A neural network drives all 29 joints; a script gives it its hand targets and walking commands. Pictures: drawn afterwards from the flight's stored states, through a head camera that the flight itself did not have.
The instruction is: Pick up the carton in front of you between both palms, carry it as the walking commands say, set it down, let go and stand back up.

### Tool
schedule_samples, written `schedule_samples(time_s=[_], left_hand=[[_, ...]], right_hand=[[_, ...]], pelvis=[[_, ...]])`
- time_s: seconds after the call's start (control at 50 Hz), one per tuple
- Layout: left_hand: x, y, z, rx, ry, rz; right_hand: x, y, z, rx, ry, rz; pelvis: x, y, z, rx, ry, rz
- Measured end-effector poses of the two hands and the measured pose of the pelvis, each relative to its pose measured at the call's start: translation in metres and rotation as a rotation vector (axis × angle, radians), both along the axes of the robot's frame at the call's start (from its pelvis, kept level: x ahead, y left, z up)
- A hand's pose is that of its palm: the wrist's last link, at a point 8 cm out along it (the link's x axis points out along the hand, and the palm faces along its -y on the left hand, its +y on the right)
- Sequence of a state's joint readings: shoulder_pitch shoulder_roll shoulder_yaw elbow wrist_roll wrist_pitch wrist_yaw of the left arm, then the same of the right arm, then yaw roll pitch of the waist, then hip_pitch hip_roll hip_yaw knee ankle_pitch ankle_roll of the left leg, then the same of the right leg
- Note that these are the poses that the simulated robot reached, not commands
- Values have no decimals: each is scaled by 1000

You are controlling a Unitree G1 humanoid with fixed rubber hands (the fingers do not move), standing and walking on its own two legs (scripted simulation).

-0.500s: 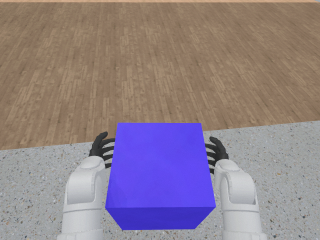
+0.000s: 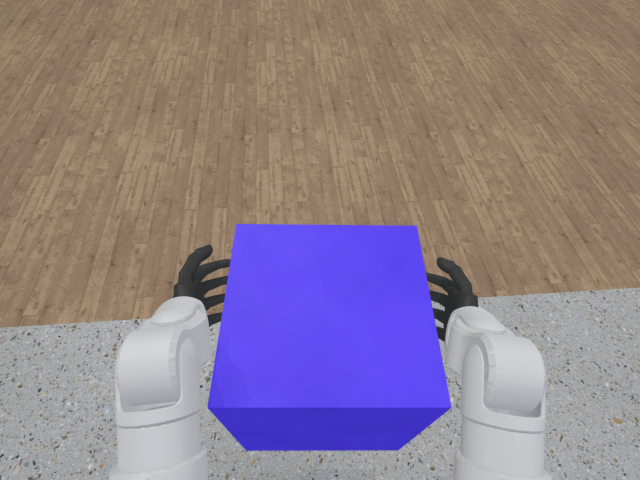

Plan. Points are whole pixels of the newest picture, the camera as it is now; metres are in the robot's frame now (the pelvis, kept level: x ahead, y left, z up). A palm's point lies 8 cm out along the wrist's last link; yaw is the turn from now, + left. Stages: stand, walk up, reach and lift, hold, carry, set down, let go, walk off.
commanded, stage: carry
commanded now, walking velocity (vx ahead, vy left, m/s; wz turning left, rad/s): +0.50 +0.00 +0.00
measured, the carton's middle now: (324, 347) +0.27 +0.01 +0.02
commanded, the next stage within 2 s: none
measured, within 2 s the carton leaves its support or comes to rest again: neither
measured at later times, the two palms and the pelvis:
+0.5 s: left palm (247, 147) +0.60 +0.15 +0.09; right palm (420, 160) +0.60 -0.15 +0.08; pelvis +0.34 -0.01 +0.00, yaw +2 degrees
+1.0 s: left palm (259, 41) +0.97 +0.18 +0.13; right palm (390, 50) +0.97 -0.12 +0.13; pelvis +0.67 +0.02 +0.00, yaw +1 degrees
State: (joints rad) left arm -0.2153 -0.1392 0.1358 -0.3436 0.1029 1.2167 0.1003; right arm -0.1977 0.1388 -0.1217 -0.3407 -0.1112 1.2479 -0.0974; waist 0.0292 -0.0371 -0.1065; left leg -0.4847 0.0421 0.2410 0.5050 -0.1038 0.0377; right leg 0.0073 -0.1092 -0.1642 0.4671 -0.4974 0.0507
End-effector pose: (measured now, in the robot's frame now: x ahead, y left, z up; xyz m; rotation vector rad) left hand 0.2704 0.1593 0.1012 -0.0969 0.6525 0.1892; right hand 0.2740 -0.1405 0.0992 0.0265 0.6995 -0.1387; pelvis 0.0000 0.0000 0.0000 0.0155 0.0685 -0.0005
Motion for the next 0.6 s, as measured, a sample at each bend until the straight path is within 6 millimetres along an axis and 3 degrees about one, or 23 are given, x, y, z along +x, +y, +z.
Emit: schedule_samples(time_s=[0.04, 0.12, 0.24, 0.38, 0.5, 0.6], left_hand=[[29, 5, -9, -6, 24, -18], [77, 4, -13, -6, 100, -61], [153, 1, 4, 4, 63, -109], [243, 1, 13, 19, 2, -69], [332, -9, -8, 48, 13, -19], [383, -11, -20, 44, 125, 22]], right_hand=[[24, 5, -7, -11, 23, -14], [56, 5, -13, -12, 100, -59], [122, 2, 7, -17, 64, -97], [227, 1, 16, -14, 3, -50], [330, -9, -15, 14, 12, 1], [394, -10, -27, 7, 122, 48]], pelvis=[[23, 9, -1, 6, 2, -14], [64, 21, 14, -15, 16, -34], [135, 26, 31, -48, 27, -22], [238, 15, 24, -45, 17, -5], [338, -7, -4, -45, -15, 35], [395, -20, 13, -22, 0, 63]])
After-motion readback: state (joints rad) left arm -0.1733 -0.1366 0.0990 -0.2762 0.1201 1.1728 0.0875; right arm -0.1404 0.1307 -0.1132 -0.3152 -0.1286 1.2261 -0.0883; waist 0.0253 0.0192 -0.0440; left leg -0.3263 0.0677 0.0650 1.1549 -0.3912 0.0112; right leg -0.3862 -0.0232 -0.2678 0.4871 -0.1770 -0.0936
